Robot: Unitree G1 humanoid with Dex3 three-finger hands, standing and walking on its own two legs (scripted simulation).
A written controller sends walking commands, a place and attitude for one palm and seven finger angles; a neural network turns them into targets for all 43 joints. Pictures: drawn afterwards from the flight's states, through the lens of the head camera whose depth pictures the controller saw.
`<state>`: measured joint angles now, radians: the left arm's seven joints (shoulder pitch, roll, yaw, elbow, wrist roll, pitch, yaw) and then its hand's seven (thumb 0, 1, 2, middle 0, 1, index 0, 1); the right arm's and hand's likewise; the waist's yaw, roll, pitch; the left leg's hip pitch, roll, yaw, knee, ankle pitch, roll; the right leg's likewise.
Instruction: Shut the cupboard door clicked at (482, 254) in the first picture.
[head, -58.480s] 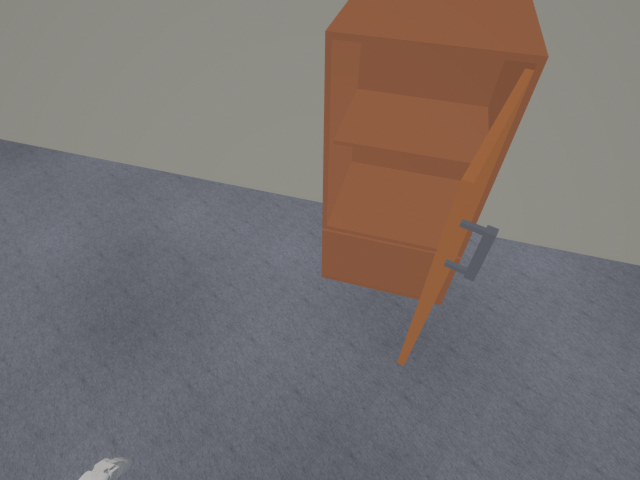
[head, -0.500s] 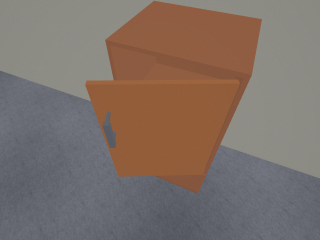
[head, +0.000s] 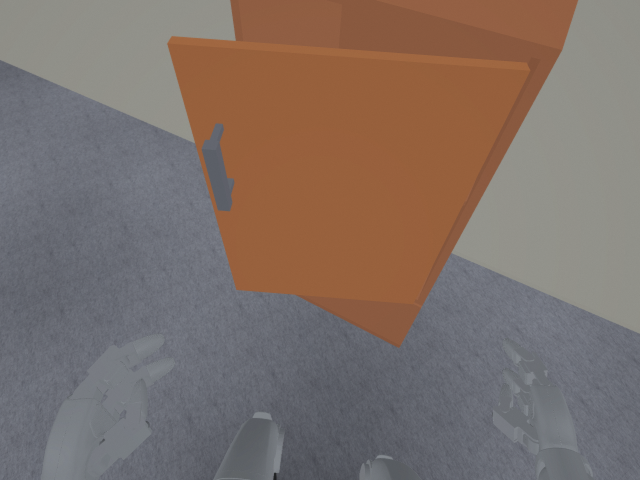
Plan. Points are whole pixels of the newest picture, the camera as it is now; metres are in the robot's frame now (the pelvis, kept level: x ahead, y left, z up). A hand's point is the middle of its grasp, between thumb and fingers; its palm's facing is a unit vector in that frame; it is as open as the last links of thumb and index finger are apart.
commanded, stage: raise the hand and make a fist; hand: left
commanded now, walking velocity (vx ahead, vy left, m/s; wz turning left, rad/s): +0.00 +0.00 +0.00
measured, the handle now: (221, 168) +0.51 +0.21 +0.06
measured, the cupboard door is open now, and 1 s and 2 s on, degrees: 25 25 25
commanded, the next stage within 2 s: bring the fist close to the handle in 1.48 s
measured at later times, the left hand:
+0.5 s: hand (122, 359) +0.22 +0.24 +0.06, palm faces +0.09 -0.99 -0.05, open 3.8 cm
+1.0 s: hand (129, 365) +0.22 +0.23 +0.05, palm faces +0.01 -1.00 -0.02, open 3.1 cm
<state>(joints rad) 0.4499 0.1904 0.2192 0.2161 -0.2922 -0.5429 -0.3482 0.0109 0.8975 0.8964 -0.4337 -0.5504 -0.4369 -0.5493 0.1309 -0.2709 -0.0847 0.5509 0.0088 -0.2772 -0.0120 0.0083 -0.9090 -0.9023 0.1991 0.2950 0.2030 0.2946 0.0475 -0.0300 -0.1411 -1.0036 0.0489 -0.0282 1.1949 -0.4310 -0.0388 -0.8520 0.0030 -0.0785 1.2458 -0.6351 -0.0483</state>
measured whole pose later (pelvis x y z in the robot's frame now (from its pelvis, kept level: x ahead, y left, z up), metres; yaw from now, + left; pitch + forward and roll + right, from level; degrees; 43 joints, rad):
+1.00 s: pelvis +0.00 +0.05 +0.01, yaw -1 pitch +14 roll -5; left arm 0.40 0.25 0.11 -0.06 -0.24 -0.33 -0.19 0.02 0.90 0.90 -1.28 -1.47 -1.28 -1.47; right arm 0.21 -0.20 0.04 0.47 0.01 -0.17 -0.05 0.01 -0.90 -0.90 0.20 0.30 0.21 0.30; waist 0.02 0.03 -0.14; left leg -1.02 0.04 -0.03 1.20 -0.43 0.03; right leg -0.82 0.00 -0.08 1.15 -0.58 0.02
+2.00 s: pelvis +0.01 +0.03 +0.01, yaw -1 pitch +15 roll -3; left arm 0.12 0.21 0.09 0.11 -0.21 -0.32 -0.11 0.02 0.89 0.90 -1.30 -1.50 -1.30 -1.50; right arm 0.24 -0.23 0.02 0.54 0.01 -0.14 -0.05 0.01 -0.91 -0.90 0.20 0.30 0.21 0.30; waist -0.01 0.05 -0.14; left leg -1.00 0.05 -0.02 1.17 -0.44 0.00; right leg -0.83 0.01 -0.06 1.16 -0.60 -0.01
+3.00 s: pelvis +0.01 +0.03 +0.02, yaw -2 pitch +17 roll -2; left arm -0.38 0.22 0.21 0.72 -0.16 -0.49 -0.07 0.02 0.90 0.90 -1.30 -1.50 -1.30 -1.50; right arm 0.30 -0.25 -0.02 0.65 0.00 -0.03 -0.01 0.01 -0.91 -0.90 0.20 0.30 0.20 0.29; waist -0.05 0.03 -0.14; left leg -0.99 0.06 0.01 1.10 -0.41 0.00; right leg -0.85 0.02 -0.03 1.12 -0.57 -0.01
